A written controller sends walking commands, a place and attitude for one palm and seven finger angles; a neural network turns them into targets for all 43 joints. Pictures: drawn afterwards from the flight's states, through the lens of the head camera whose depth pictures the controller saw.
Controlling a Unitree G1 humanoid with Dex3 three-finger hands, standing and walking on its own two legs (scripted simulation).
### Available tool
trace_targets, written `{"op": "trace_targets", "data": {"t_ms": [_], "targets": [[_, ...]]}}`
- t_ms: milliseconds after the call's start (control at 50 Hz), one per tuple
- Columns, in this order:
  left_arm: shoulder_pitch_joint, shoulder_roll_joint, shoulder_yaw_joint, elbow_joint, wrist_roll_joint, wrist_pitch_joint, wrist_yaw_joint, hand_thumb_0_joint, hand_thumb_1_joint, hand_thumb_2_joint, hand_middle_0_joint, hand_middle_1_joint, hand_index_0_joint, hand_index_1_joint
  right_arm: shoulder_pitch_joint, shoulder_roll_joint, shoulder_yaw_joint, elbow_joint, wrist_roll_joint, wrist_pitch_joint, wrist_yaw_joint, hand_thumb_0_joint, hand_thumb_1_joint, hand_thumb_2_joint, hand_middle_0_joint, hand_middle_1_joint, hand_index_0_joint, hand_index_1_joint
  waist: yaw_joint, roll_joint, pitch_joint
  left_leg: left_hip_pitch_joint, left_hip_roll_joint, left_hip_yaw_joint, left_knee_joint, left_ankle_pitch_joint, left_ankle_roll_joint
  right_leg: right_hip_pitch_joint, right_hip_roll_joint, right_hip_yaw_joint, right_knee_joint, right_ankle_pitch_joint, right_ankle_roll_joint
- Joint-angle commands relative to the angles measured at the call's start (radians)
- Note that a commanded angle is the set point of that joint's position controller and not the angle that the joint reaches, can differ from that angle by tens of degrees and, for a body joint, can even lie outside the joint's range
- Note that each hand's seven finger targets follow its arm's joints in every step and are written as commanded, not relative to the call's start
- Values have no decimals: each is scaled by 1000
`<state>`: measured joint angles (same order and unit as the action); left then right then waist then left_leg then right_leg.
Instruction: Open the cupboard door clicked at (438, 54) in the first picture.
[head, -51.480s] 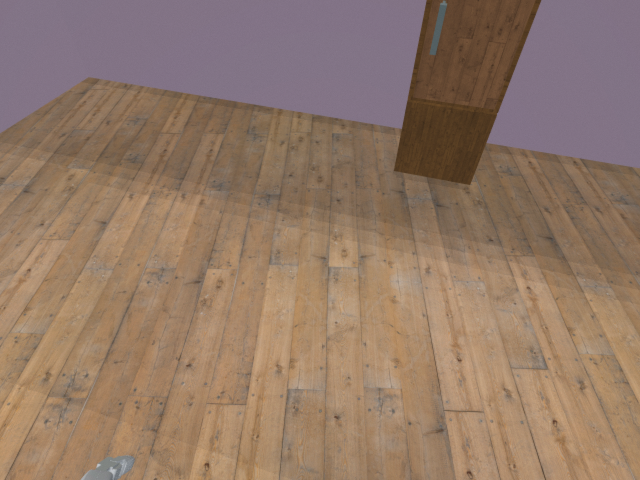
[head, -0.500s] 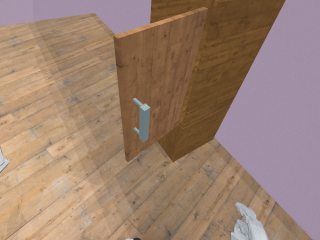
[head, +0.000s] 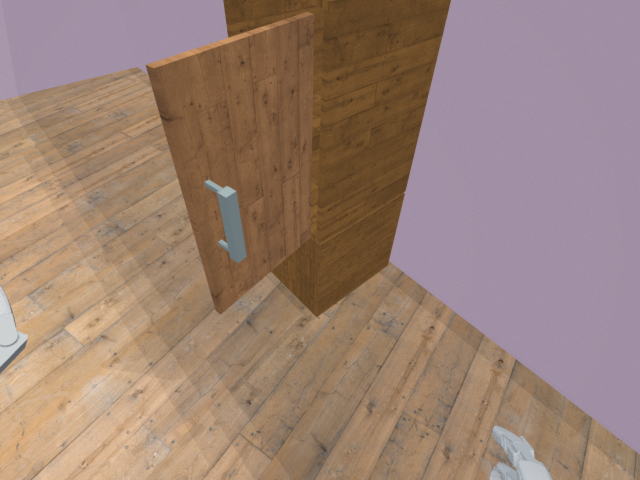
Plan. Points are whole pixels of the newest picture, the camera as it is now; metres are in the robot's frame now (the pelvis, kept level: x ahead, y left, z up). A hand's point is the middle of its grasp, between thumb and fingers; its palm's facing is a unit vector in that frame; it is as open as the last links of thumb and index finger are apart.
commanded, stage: stop stepping back and stand still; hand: left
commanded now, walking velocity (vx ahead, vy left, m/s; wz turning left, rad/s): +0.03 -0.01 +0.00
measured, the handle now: (225, 222) +0.58 +0.20 -0.04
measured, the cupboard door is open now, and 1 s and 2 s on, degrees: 100 100 100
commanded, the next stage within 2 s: let the arm hang, fingers relaxed in 0.64 s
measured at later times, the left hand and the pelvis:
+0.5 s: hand out of the picture +0.14 +0.25 +0.17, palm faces +0.40 -0.79 -0.47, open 7.4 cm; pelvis -0.04 -0.01 +0.01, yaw +0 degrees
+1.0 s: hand out of the picture +0.01 +0.22 -0.12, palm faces -0.02 -0.97 -0.26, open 7.4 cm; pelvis -0.10 +0.02 +0.01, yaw +3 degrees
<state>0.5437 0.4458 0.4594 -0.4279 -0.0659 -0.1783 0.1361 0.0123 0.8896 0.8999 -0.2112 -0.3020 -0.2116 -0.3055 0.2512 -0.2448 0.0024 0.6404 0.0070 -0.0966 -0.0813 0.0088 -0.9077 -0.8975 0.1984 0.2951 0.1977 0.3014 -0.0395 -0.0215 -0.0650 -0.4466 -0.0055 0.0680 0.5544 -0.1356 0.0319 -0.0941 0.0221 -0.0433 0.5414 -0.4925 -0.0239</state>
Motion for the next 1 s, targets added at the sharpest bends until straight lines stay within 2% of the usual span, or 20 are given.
{"op": "trace_targets", "data": {"t_ms": [0, 40, 80, 120, 160, 180, 220, 280, 320, 360, 400, 480, 540, 580, 660, 700, 720, 780, 880, 980], "targets": [[-45, 211, 104, -296, 14, -85, 20, 0, 900, 900, -200, -300, -200, -300, -122, -90, -37, -167, -12, -54, 0, 0, -900, -900, 200, 300, 200, 300, 22, -52, 42, 106, 16, -82, 96, -127, -37, -202, -250, 239, -327, 20, -86], [-33, 207, 110, -321, 14, -92, 30, 0, 900, 900, -200, -300, -200, -300, -112, -98, -49, -156, 11, -63, 5, 0, -900, -900, 200, 300, 200, 300, 40, -138, 61, -44, 5, -69, 349, -167, -36, -127, -329, 281, -286, 466, -108], [-35, 214, 125, -344, 28, -101, 37, 0, 900, 900, -200, -300, -200, -300, -105, -71, -32, -162, 9, -76, 3, 0, -900, -900, 200, 300, 200, 300, 40, -66, 39, -75, 43, -58, 220, -193, -21, 7, -304, 182, -161, 800, -110], [-58, 199, 124, -307, 29, -106, 43, 0, 900, 900, -200, -300, -200, -300, -89, -62, -19, -150, 3, -85, -14, 0, -900, -900, 200, 300, 200, 300, 18, 34, 23, 77, 17, -15, -7, -28, -15, -1, -227, 101, -55, 854, -67], [-63, 177, 110, -270, 25, -105, 46, 0, 900, 900, -200, -300, -200, -300, -68, -90, -33, -136, -1, -97, -23, 0, -900, -900, 200, 300, 200, 300, 19, 208, -73, 373, 83, -112, -88, 440, 33, -133, -89, 14, 131, 701, 33], [-68, 174, 104, -246, 23, -104, 46, 0, 900, 900, -200, -300, -200, -300, -51, -95, -40, -132, 0, -101, -20, 0, -900, -900, 200, 300, 200, 300, 26, 270, -102, 446, 183, -234, -87, 590, 91, -218, -30, 13, 210, 327, 57], [-46, 148, 87, -147, 20, -92, 38, 0, 900, 900, -200, -300, -200, -300, -40, -81, -40, -120, -6, -115, -10, 0, -900, -900, 200, 300, 200, 300, 35, 205, -32, 373, 264, -368, -185, 441, 139, -267, -5, 54, 213, -39, 46], [-41, 151, 96, -145, 22, -75, 30, 0, 900, 900, -200, -300, -200, -300, -86, -90, -34, -125, -6, -106, -8, 0, -900, -900, 200, 300, 200, 300, 34, 117, 36, 84, 233, -279, -269, -29, 99, -67, -24, 30, 60, 41, 41], [17, 144, 91, -166, 27, -74, 22, 0, 900, 900, -200, -300, -200, -300, -118, -81, -33, -157, -1, -93, -4, 0, -900, -900, 200, 300, 200, 300, 36, 73, 45, -29, 127, -144, -204, -280, 33, 19, -53, 58, -119, 152, 15], [26, 156, 91, -202, 26, -69, 16, 0, 900, 900, -200, -300, -200, -300, -124, -63, -38, -161, -3, -75, 9, 0, -900, -900, 200, 300, 200, 300, 31, -152, 77, 51, -4, -67, 145, -260, -39, -254, -246, 377, -389, -184, -82], [-12, 138, 72, -224, 23, -66, 21, 0, 900, 900, -200, -300, -200, -300, -120, -78, -46, -137, -6, -60, 10, 0, -900, -900, 200, 300, 200, 300, 26, -142, 126, 12, 3, -90, 421, -229, -47, -342, -318, 405, -411, -63, -118], [-98, 144, 73, -188, 42, -88, 39, 0, 900, 900, -200, -300, -200, -300, -126, -43, -14, -128, -6, -80, -12, 0, -900, -900, 200, 300, 200, 300, 31, -46, 63, 56, 35, -51, 129, -182, -29, -132, -228, 182, -240, 388, -96], [-123, 131, 58, -197, 42, -89, 45, 0, 900, 900, -200, -300, -200, -300, -100, -61, -22, -119, -11, -98, -27, 0, -900, -900, 200, 300, 200, 300, 33, 60, 17, 250, 38, -58, -136, 0, -10, -111, -157, 140, -165, 449, -28], [-136, 137, 54, -265, 41, -91, 47, 0, 900, 900, -200, -300, -200, -300, -103, -89, -39, -143, -4, -99, -26, 0, -900, -900, 200, 300, 200, 300, 52, 146, -43, 343, 142, -145, -141, 236, 20, -117, -85, 108, -100, 452, 26], [-65, 141, 61, -306, 45, -85, 38, 0, 900, 900, -200, -300, -200, -300, -94, -75, -30, -158, -2, -94, -10, 0, -900, -900, 200, 300, 200, 300, 38, 167, -111, 328, 133, -123, -96, 508, 0, -28, -56, 36, -35, 583, 27], [-34, 135, 61, -297, 40, -81, 34, 0, 900, 900, -200, -300, -200, -300, -105, -82, -35, -164, -1, -95, -5, 0, -900, -900, 200, 300, 200, 300, 41, 124, -92, 266, 131, -121, -116, 371, -9, -3, -56, 35, -73, 532, 29], [-112, -54, -350, 535, 103, 73, -101, 0, 900, 900, -200, -300, -200, -300, -194, -264, -92, 57, 3, -114, 79, 0, -900, -900, 200, 300, 200, 300, 10, 90, 32, 145, 124, -128, -10, 473, 10, -122, -118, 26, 31, 658, 10], [-158, -49, -340, 617, 98, 162, -139, 0, 900, 900, -200, -300, -200, -300, -112, -217, -79, 58, -8, -9, 80, 0, -900, -900, 200, 300, 200, 300, 37, 77, -38, 120, 167, -181, -72, 265, 37, -146, -89, 46, 29, 344, 1], [-310, 30, -365, 892, 104, 153, -146, 0, 900, 900, -200, -300, -200, -300, -162, -232, -55, 99, -25, 36, 86, 0, -900, -900, 200, 300, 200, 300, 44, -182, -2, 96, 114, -211, -113, -15, 35, -125, -134, 114, -100, 228, -28], [-366, 19, -408, 1127, 93, 173, -134, 0, 900, 900, -200, -300, -200, -300, -144, -197, -37, 187, -38, 86, 90, 0, -900, -900, 200, 300, 200, 300, 22, 72, 87, 147, 75, -193, -178, -226, 14, -230, -139, 147, -189, 17, -48]]}}
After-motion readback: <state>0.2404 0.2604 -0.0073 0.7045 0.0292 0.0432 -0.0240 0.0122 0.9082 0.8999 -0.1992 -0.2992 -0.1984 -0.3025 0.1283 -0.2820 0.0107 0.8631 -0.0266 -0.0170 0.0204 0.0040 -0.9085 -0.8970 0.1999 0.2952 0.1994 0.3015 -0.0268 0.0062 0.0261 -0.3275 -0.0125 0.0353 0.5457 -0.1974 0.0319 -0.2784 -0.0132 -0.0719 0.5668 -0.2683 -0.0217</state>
